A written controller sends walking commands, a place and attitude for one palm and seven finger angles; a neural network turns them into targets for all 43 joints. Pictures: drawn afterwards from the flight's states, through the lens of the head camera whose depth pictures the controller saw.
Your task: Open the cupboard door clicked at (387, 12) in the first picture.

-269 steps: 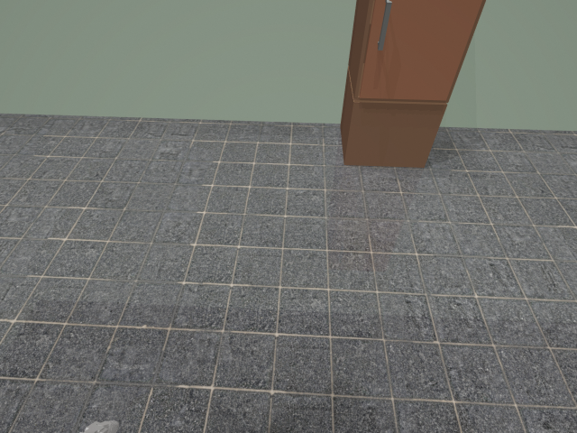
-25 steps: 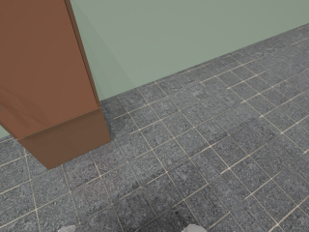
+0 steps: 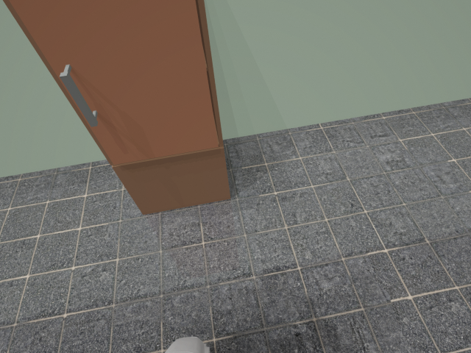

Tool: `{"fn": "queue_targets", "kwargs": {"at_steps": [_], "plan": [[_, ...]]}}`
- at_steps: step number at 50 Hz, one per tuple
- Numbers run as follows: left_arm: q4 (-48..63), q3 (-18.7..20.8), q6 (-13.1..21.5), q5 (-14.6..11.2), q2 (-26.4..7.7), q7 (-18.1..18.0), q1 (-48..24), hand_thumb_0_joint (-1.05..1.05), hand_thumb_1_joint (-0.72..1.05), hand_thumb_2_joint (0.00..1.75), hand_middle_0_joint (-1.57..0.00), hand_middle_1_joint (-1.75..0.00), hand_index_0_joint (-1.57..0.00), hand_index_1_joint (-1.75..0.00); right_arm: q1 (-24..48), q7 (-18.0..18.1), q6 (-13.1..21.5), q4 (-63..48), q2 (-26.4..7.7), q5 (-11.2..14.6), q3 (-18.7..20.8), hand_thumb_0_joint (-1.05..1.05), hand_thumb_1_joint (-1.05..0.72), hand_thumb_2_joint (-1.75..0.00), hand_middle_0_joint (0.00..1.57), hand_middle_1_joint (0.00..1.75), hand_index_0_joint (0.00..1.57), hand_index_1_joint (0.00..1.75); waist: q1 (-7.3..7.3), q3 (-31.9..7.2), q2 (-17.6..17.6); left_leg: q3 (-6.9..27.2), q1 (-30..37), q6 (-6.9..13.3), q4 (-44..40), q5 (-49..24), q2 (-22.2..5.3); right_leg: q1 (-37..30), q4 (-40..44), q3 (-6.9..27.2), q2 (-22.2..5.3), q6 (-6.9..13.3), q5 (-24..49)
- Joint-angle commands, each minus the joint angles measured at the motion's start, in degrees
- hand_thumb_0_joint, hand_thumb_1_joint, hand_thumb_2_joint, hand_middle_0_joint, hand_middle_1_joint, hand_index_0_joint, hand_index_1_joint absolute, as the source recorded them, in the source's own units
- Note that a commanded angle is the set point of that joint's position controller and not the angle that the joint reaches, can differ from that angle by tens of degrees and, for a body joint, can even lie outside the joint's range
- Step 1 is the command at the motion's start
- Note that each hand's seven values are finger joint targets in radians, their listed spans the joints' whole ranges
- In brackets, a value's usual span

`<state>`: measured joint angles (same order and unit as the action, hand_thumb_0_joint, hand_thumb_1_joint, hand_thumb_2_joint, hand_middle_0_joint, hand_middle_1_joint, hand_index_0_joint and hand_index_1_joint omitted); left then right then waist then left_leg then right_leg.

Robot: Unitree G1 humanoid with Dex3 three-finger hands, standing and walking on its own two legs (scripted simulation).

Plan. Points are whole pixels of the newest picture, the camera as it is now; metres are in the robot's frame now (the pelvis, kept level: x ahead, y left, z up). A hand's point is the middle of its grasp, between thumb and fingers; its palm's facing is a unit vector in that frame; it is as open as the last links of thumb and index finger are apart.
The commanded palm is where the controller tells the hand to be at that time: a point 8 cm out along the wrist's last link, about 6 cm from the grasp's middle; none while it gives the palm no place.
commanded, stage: turn to face it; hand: left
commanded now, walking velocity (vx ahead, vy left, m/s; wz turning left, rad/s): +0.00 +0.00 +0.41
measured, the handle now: (81, 97) +0.74 +0.48 -0.02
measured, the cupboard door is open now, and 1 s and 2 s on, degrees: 0 0 0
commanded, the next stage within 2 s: take the last steps up to it in 0.36 s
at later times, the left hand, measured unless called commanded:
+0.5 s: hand out of the picture +0.04 +0.23 -0.16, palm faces +0.22 -0.94 -0.27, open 7.4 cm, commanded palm none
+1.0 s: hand out of the picture -0.08 +0.21 -0.18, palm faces +0.41 -0.90 -0.18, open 7.4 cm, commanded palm none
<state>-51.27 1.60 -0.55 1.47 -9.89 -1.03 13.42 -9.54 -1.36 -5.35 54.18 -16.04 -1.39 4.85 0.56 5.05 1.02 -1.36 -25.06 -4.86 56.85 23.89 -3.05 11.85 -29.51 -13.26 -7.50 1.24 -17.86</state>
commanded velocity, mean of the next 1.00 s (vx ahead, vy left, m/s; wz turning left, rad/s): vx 0.17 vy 0.05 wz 0.18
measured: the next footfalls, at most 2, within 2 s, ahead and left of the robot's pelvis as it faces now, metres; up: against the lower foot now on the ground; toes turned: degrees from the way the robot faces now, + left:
left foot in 0.14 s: +0.01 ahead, +0.15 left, +0.00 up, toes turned +11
right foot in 0.52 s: +0.08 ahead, -0.10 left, +0.00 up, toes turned +6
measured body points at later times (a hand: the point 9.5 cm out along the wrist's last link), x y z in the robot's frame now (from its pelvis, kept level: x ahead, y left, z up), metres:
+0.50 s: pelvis +0.01 +0.01 -0.01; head +0.04 +0.00 +0.44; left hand +0.03 +0.28 -0.14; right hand +0.15 -0.21 -0.16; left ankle -0.03 +0.14 -0.74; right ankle +0.04 -0.10 -0.74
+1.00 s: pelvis +0.06 +0.08 -0.01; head +0.07 +0.09 +0.44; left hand -0.10 +0.26 -0.16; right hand +0.20 -0.14 -0.15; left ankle +0.06 +0.20 -0.74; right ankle +0.05 -0.10 -0.74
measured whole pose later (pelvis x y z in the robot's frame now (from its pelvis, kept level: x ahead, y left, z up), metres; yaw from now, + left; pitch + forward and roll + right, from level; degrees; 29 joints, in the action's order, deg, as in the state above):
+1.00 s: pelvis +0.06 +0.08 -0.01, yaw +18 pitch +0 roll -1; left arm -64.5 2.5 1.4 1.9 -9.7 -0.4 26.1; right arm -12.7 -2.6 -0.5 58.4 -11.6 -1.4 2.8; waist -3.3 0.8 -0.6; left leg -7.0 -18.2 -1.1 32.2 16.0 -4.9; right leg 5.1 -25.2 -10.9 -8.4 -4.6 -18.7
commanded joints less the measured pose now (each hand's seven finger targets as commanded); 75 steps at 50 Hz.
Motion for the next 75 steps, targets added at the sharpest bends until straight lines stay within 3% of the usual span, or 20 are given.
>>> {"fn": "queue_targets", "kwargs": {"at_steps": [1, 5, 6, 7, 8, 9, 13, 23, 24, 26, 28, 32, 41, 48, 49, 51, 53, 56, 72, 75], "plan": [[1.23, 3.88, 0.66, 0.35, -14.37, -0.9, 4.79, 0.0, 0.9, 0.9, -0.2, -0.3, -0.2, -0.3, 5.89, -0.12, 2.46, -6.26, -1.28, 0.77, -0.8, 0.0, -0.9, -0.9, 0.2, 0.3, 0.2, 0.3, -3.44, -7.67, -14.0, -3.97, -1.12, 1.3, -11.17, 2.41, 1.11, -11.85, 4.77, 8.83, -13.64, 5.79, 36.97], [0.15, 4.3, 0.33, -0.28, -14.99, -0.63, 3.67, 0.0, 0.9, 0.9, -0.2, -0.3, -0.2, -0.3, 1.46, 0.27, 3.6, -5.12, -2.81, 0.65, -0.84, 0.0, -0.9, -0.9, 0.2, 0.3, 0.2, 0.3, -0.76, -10.3, -12.34, -6.5, 12.99, 3.48, -30.47, -9.48, 2.0, -7.48, -3.35, 4.51, -12.0, 1.67, 35.93], [0.5, 4.06, 0.18, -0.71, -13.81, -0.39, 3.37, 0.0, 0.9, 0.9, -0.2, -0.3, -0.2, -0.3, -1.49, 0.33, 4.09, -4.5, -5.94, 0.33, -0.06, 0.0, -0.9, -0.9, 0.2, 0.3, 0.2, 0.3, 1.13, -12.53, -5.41, -2.66, 23.98, 5.23, -35.56, -20.59, -2.0, 0.43, -11.68, 2.63, -9.97, -1.11, 28.87], [2.75, 3.39, 0.09, -1.02, -10.24, 0.12, 3.14, 0.0, 0.9, 0.9, -0.2, -0.3, -0.2, -0.3, -4.23, 0.6, 4.51, -4.25, -12.21, -0.06, 1.43, 0.0, -0.9, -0.9, 0.2, 0.3, 0.2, 0.3, 2.76, -13.97, 11.78, 15.25, 34.76, 12.56, -34.36, -43.84, -16.83, 17.47, -23.29, 1.03, -2.56, -5.3, -3.61], [4.41, 2.23, -0.39, -0.37, -9.22, -0.17, -0.14, 0.0, 0.9, 0.9, -0.2, -0.3, -0.2, -0.3, -6.88, 0.94, 3.96, -3.13, -13.94, 0.66, 1.67, 0.0, -0.9, -0.9, 0.2, 0.3, 0.2, 0.3, 3.92, -12.75, 13.62, 17.07, 32.34, 17.89, -34.06, -58.7, -22.52, 21.39, -29.93, 5.94, -0.59, -5.86, -20.61], [3.66, 2.35, -1.1, -0.51, -9.19, -0.74, -2.08, 0.0, 0.9, 0.9, -0.2, -0.3, -0.2, -0.3, -6.86, 1.84, 4.3, -2.11, -12.08, 0.54, 1.25, 0.0, -0.9, -0.9, 0.2, 0.3, 0.2, 0.3, 4.06, -12.29, 13.92, 15.55, 29.42, 18.0, -33.46, -60.47, -20.34, 20.97, -33.09, 10.4, -0.58, -6.01, -18.85], [0.16, 2.62, -1.22, -0.79, -9.35, 0.14, 0.75, 0.0, 0.9, 0.9, -0.2, -0.3, -0.2, -0.3, 2.82, 2.18, 4.58, -4.38, -7.61, 0.39, -0.25, 0.0, -0.9, -0.9, 0.2, 0.3, 0.2, 0.3, -0.49, -6.66, 8.28, 6.68, 21.24, 14.15, -34.46, -48.38, -11.74, 17.67, -32.79, 10.65, 0.42, -6.31, -8.67], [-0.54, 1.94, -0.06, -0.95, -7.53, -0.1, 3.91, 0.0, 0.9, 0.9, -0.2, -0.3, -0.2, -0.3, 3.26, 1.81, 4.14, -3.27, -6.81, 0.29, 0.14, 0.0, -0.9, -0.9, 0.2, 0.3, 0.2, 0.3, -2.09, -6.65, 7.79, 9.87, 14.16, 11.88, -31.58, -34.35, -8.92, 1.34, -2.87, 8.03, 4.66, -5.34, 1.98], [-1.56, 2.08, 0.67, -0.73, -8.05, -0.17, 6.78, 0.0, 0.9, 0.9, -0.2, -0.3, -0.2, -0.3, 3.22, 1.67, 4.29, -3.01, -5.61, 0.6, -0.07, 0.0, -0.9, -0.9, 0.2, 0.3, 0.2, 0.3, -3.43, -8.23, 5.55, 8.13, 12.03, 9.48, -27.64, -26.28, -6.24, -4.14, 5.07, 8.82, 3.37, -5.32, 7.94], [-1.66, 3.57, 1.8, 0.48, -16.94, -0.54, 9.17, 0.0, 0.9, 0.9, -0.2, -0.3, -0.2, -0.3, 0.9, 0.99, 4.18, -4.78, 0.41, 1.0, -1.09, 0.0, -0.9, -0.9, 0.2, 0.3, 0.2, 0.3, -4.25, -7.63, -18.18, 0.24, -5.11, 3.61, -6.83, 10.41, 4.94, -12.35, 15.03, 32.64, -18.0, 2.99, 11.15], [-1.31, 3.71, 1.96, -0.12, -15.0, -0.49, 6.81, 0.0, 0.9, 0.9, -0.2, -0.3, -0.2, -0.3, 2.37, 0.77, 3.14, -3.57, -2.9, 0.23, 0.1, 0.0, -0.9, -0.9, 0.2, 0.3, 0.2, 0.3, -4.18, -2.5, -14.94, 5.95, -7.12, 4.25, 6.61, 5.61, 1.66, -2.13, 20.73, 35.84, -17.99, 5.67, -10.15], [-1.42, 2.63, 3.45, -0.18, -9.74, -0.33, 3.5, 0.0, 0.9, 0.9, -0.2, -0.3, -0.2, -0.3, -2.21, -0.72, 3.49, 0.23, -0.99, -0.4, -0.05, 0.0, -0.9, -0.9, 0.2, 0.3, 0.2, 0.3, -1.51, -1.82, -9.42, 3.04, -7.65, 2.84, 8.99, -8.08, -0.73, -2.59, 19.45, 19.2, -10.79, 2.03, -4.71], [-8.15, 2.47, 4.37, 0.42, -9.33, -0.23, 13.15, 0.0, 0.9, 0.9, -0.2, -0.3, -0.2, -0.3, 2.51, -1.43, 4.31, -0.44, 1.73, 0.0, -0.9, 0.0, -0.9, -0.9, 0.2, 0.3, 0.2, 0.3, -4.77, 0.35, -10.38, -2.07, -8.73, 2.29, -7.34, -8.28, -2.6, -7.48, 21.36, 15.51, -12.97, 4.4, -2.6], [-9.84, 2.95, 3.25, 0.29, -10.58, -0.13, 9.89, 0.0, 0.9, 0.9, -0.2, -0.3, -0.2, -0.3, -5.31, -1.17, 6.37, 1.77, 2.33, 0.37, -1.48, 0.0, -0.9, -0.9, 0.2, 0.3, 0.2, 0.3, -0.21, -0.86, -8.98, -8.72, 15.57, 4.24, -28.16, -9.37, 0.68, 4.65, 13.16, 8.27, -9.7, 2.36, -5.67], [-9.9, 2.62, 2.91, 0.22, -8.79, 0.0, 9.89, 0.0, 0.9, 0.9, -0.2, -0.3, -0.2, -0.3, -10.65, -0.52, 6.87, 3.64, 0.26, 0.37, -1.03, 0.0, -0.9, -0.9, 0.2, 0.3, 0.2, 0.3, 1.97, -2.2, -3.01, -7.97, 23.99, 4.16, -31.2, -7.62, 0.34, 8.96, 6.51, 6.24, -7.08, 1.19, -6.41], [-6.61, 1.26, 2.51, -0.2, -2.36, 0.61, 7.7, 0.0, 0.9, 0.9, -0.2, -0.3, -0.2, -0.3, -23.11, 1.04, 7.32, 6.42, -9.3, -0.13, 1.11, 0.0, -0.9, -0.9, 0.2, 0.3, 0.2, 0.3, 6.1, -4.05, 19.99, 20.09, 30.1, 10.46, -45.43, 5.57, -18.37, 24.04, -25.14, 2.17, 3.75, -2.21, -16.97], [-6.14, 1.51, 2.28, -0.11, -3.39, 0.44, 2.91, 0.0, 0.9, 0.9, -0.2, -0.3, -0.2, -0.3, -17.64, 2.29, 7.26, 6.37, -5.49, -0.01, 0.01, 0.0, -0.9, -0.9, 0.2, 0.3, 0.2, 0.3, 4.53, -0.29, 14.16, 20.5, 22.63, 12.99, -48.74, 8.75, -19.56, 28.51, -38.07, 10.55, 0.16, -0.28, -10.6], [-9.44, 1.76, 2.34, 0.27, -2.31, 1.58, 6.63, 0.0, 0.9, 0.9, -0.2, -0.3, -0.2, -0.3, -10.96, 2.52, 9.01, 4.81, 1.32, 0.33, -1.62, 0.0, -0.9, -0.9, 0.2, 0.3, 0.2, 0.3, -0.01, 0.47, 3.54, 7.59, 17.22, 11.97, -48.12, -8.31, -13.5, 22.65, -36.84, 10.56, -1.59, -1.08, 0.88], [-2.1, 1.4, 2.02, -0.24, -0.7, 1.52, -9.95, 0.0, 0.9, 0.9, -0.2, -0.3, -0.2, -0.3, -20.43, 3.42, 9.64, 11.11, 2.38, -0.18, -1.96, 0.0, -0.9, -0.9, 0.2, 0.3, 0.2, 0.3, 1.85, 3.95, 3.7, -1.53, 26.4, 13.49, -41.53, -46.2, -12.51, 20.9, -10.74, 7.01, 3.15, 0.44, 5.41], [-4.4, 1.55, 2.69, -0.16, -1.68, 1.19, -1.94, 0.0, 0.9, 0.9, -0.2, -0.3, -0.2, -0.3, -19.27, 3.53, 9.22, 11.22, 1.0, 0.19, -1.97, 0.0, -0.9, -0.9, 0.2, 0.3, 0.2, 0.3, -1.78, -0.39, 4.54, -3.65, 26.01, 11.77, -31.3, -59.87, -11.15, 8.52, -5.58, 3.64, 7.47, 2.09, 6.17]]}}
